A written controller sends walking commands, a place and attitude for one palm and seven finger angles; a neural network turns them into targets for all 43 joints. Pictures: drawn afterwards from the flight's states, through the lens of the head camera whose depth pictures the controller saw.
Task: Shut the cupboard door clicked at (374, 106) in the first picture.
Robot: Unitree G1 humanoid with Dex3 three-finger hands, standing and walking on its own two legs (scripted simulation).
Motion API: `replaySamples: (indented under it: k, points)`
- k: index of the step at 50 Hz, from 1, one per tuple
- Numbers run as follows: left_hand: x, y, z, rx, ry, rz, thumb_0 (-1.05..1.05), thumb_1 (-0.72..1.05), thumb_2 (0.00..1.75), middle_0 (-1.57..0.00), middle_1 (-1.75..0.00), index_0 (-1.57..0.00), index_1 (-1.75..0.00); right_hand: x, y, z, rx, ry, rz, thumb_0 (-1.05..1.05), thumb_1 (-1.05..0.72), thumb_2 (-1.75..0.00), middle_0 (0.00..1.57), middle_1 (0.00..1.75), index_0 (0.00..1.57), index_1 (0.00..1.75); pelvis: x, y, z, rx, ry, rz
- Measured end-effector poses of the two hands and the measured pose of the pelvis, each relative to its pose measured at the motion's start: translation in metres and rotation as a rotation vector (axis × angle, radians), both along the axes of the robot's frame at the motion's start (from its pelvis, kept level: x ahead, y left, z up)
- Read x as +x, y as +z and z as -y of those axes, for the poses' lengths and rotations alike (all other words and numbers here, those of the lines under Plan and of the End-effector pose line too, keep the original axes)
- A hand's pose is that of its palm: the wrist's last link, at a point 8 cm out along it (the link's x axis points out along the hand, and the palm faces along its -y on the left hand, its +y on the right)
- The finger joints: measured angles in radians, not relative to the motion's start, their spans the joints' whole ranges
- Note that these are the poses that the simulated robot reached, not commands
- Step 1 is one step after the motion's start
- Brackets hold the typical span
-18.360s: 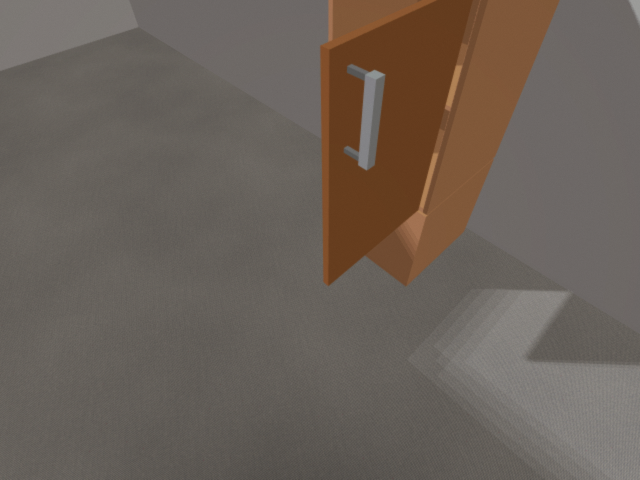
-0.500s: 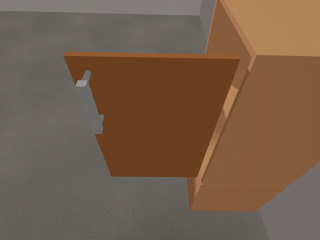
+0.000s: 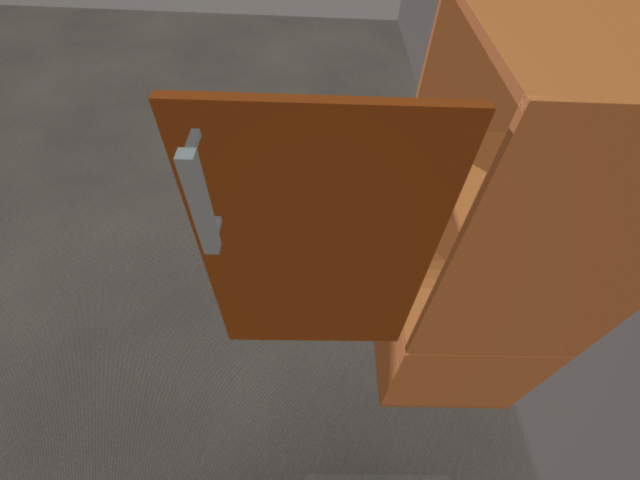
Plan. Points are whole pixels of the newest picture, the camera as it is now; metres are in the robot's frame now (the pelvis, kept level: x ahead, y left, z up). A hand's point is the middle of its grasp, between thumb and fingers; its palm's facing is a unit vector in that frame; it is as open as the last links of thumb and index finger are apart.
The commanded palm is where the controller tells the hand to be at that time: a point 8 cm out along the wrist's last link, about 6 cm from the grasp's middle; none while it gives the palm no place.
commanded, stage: look again from close up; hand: left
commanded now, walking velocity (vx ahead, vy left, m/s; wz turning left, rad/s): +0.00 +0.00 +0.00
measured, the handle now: (204, 195) +0.42 +0.18 +0.13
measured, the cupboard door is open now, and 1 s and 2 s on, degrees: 91 91 91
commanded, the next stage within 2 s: raise the hand and make a fist in 0.08 s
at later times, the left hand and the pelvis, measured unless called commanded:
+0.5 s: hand (190, 429) +0.17 +0.16 +0.00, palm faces +0.03 -1.00 -0.01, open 6.6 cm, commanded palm +0.10 +0.22 -0.03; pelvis -0.03 -0.02 -0.06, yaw +2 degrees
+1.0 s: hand (169, 412) +0.18 +0.18 +0.03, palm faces +0.08 -1.00 -0.04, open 4.2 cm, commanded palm +0.14 +0.23 +0.04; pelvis +0.00 -0.04 -0.05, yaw +3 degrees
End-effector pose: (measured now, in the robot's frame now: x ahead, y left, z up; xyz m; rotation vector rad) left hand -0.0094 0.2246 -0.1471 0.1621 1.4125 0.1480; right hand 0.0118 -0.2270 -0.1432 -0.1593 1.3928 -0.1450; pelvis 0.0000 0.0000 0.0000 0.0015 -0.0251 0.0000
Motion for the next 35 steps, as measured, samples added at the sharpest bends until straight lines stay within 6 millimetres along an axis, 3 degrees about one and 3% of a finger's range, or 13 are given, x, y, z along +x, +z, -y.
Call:
replaySamples:
  k: [10, 12, 17, 19, 21, 24, 28, 30, 33, 35]
  points:
    - [-0.009, 0.0, 0.001, -0.004, -0.002, -0.011, 0.01, 0.91, 0.9, -0.2, -0.3, -0.2, -0.3, -0.02, -0.002, -0.012, 0.017, -0.015, -0.029, 0.01, -0.91, -0.9, 0.2, 0.3, 0.2, 0.3, -0.006, 0.0, -0.005, -0.002, 0.004, -0.005]
    - [0.022, 0.016, -0.008, 0.016, 0.073, 0.172, 0.01, 0.91, 0.9, -0.2, -0.3, -0.21, -0.3, -0.013, 0.005, -0.006, -0.023, -0.002, 0.081, 0.01, -0.92, -0.9, 0.2, 0.3, 0.2, 0.3, -0.009, -0.002, -0.003, -0.002, 0.018, -0.01]
    - [0.135, 0.119, -0.005, 0.057, 0.04, 0.941, 0.02, 0.91, 0.9, -0.22, -0.32, -0.23, -0.33, 0.03, 0.023, 0.015, -0.045, 0.063, 0.471, 0.02, -0.92, -0.9, 0.2, 0.3, 0.2, 0.3, -0.016, -0.012, 0.004, 0.016, 0.056, -0.034]
    - [0.164, 0.147, 0.0, 0.021, 0.017, 1.184, 0.02, 0.91, 0.9, -0.24, -0.34, -0.24, -0.35, 0.054, 0.026, 0.025, -0.048, 0.098, 0.584, 0.02, -0.92, -0.9, 0.2, 0.3, 0.2, 0.3, -0.022, -0.02, 0.006, 0.009, 0.063, -0.063]
    - [0.175, 0.162, 0.004, -0.037, -0.022, 1.383, 0.01, 0.91, 0.9, -0.27, -0.37, -0.27, -0.38, 0.078, 0.03, 0.034, -0.058, 0.12, 0.682, 0.02, -0.92, -0.9, 0.2, 0.3, 0.2, 0.3, -0.027, -0.032, 0.011, 0.006, 0.05, -0.105]
    - [0.168, 0.155, 0.009, -0.104, -0.126, 1.523, 0.01, 0.91, 0.9, -0.31, -0.42, -0.31, -0.42, 0.114, 0.039, 0.046, -0.082, 0.15, 0.81, 0.01, -0.91, -0.9, 0.2, 0.3, 0.2, 0.3, -0.033, -0.052, 0.02, 0.006, 0.033, -0.151]
    - [0.13, 0.118, 0.009, -0.143, -0.103, 1.374, 0.01, 0.91, 0.9, -0.38, -0.49, -0.38, -0.5, 0.157, 0.052, 0.051, -0.097, 0.203, 0.934, 0.01, -0.91, -0.9, 0.2, 0.3, 0.2, 0.3, -0.034, -0.07, 0.029, -0.001, 0.041, -0.172]
    - [0.11, 0.109, 0.005, -0.108, -0.047, 1.305, 0.01, 0.9, 0.9, -0.42, -0.53, -0.42, -0.53, 0.174, 0.057, 0.048, -0.098, 0.238, 0.975, 0.01, -0.91, -0.9, 0.2, 0.3, 0.2, 0.3, -0.032, -0.074, 0.033, -0.011, 0.053, -0.182]
    - [0.094, 0.118, 0.001, -0.02, -0.001, 1.324, 0.02, 0.9, 0.9, -0.47, -0.59, -0.47, -0.59, 0.193, 0.056, 0.037, -0.08, 0.295, 1.002, 0.01, -0.91, -0.9, 0.2, 0.3, 0.2, 0.3, -0.029, -0.077, 0.038, -0.031, 0.074, -0.189]
    - [0.096, 0.133, 0.002, 0.016, -0.019, 1.401, 0.02, 0.9, 0.9, -0.51, -0.63, -0.51, -0.63, 0.2, 0.049, 0.028, -0.055, 0.327, 0.996, 0.01, -0.91, -0.9, 0.2, 0.3, 0.2, 0.3, -0.028, -0.079, 0.04, -0.043, 0.086, -0.192]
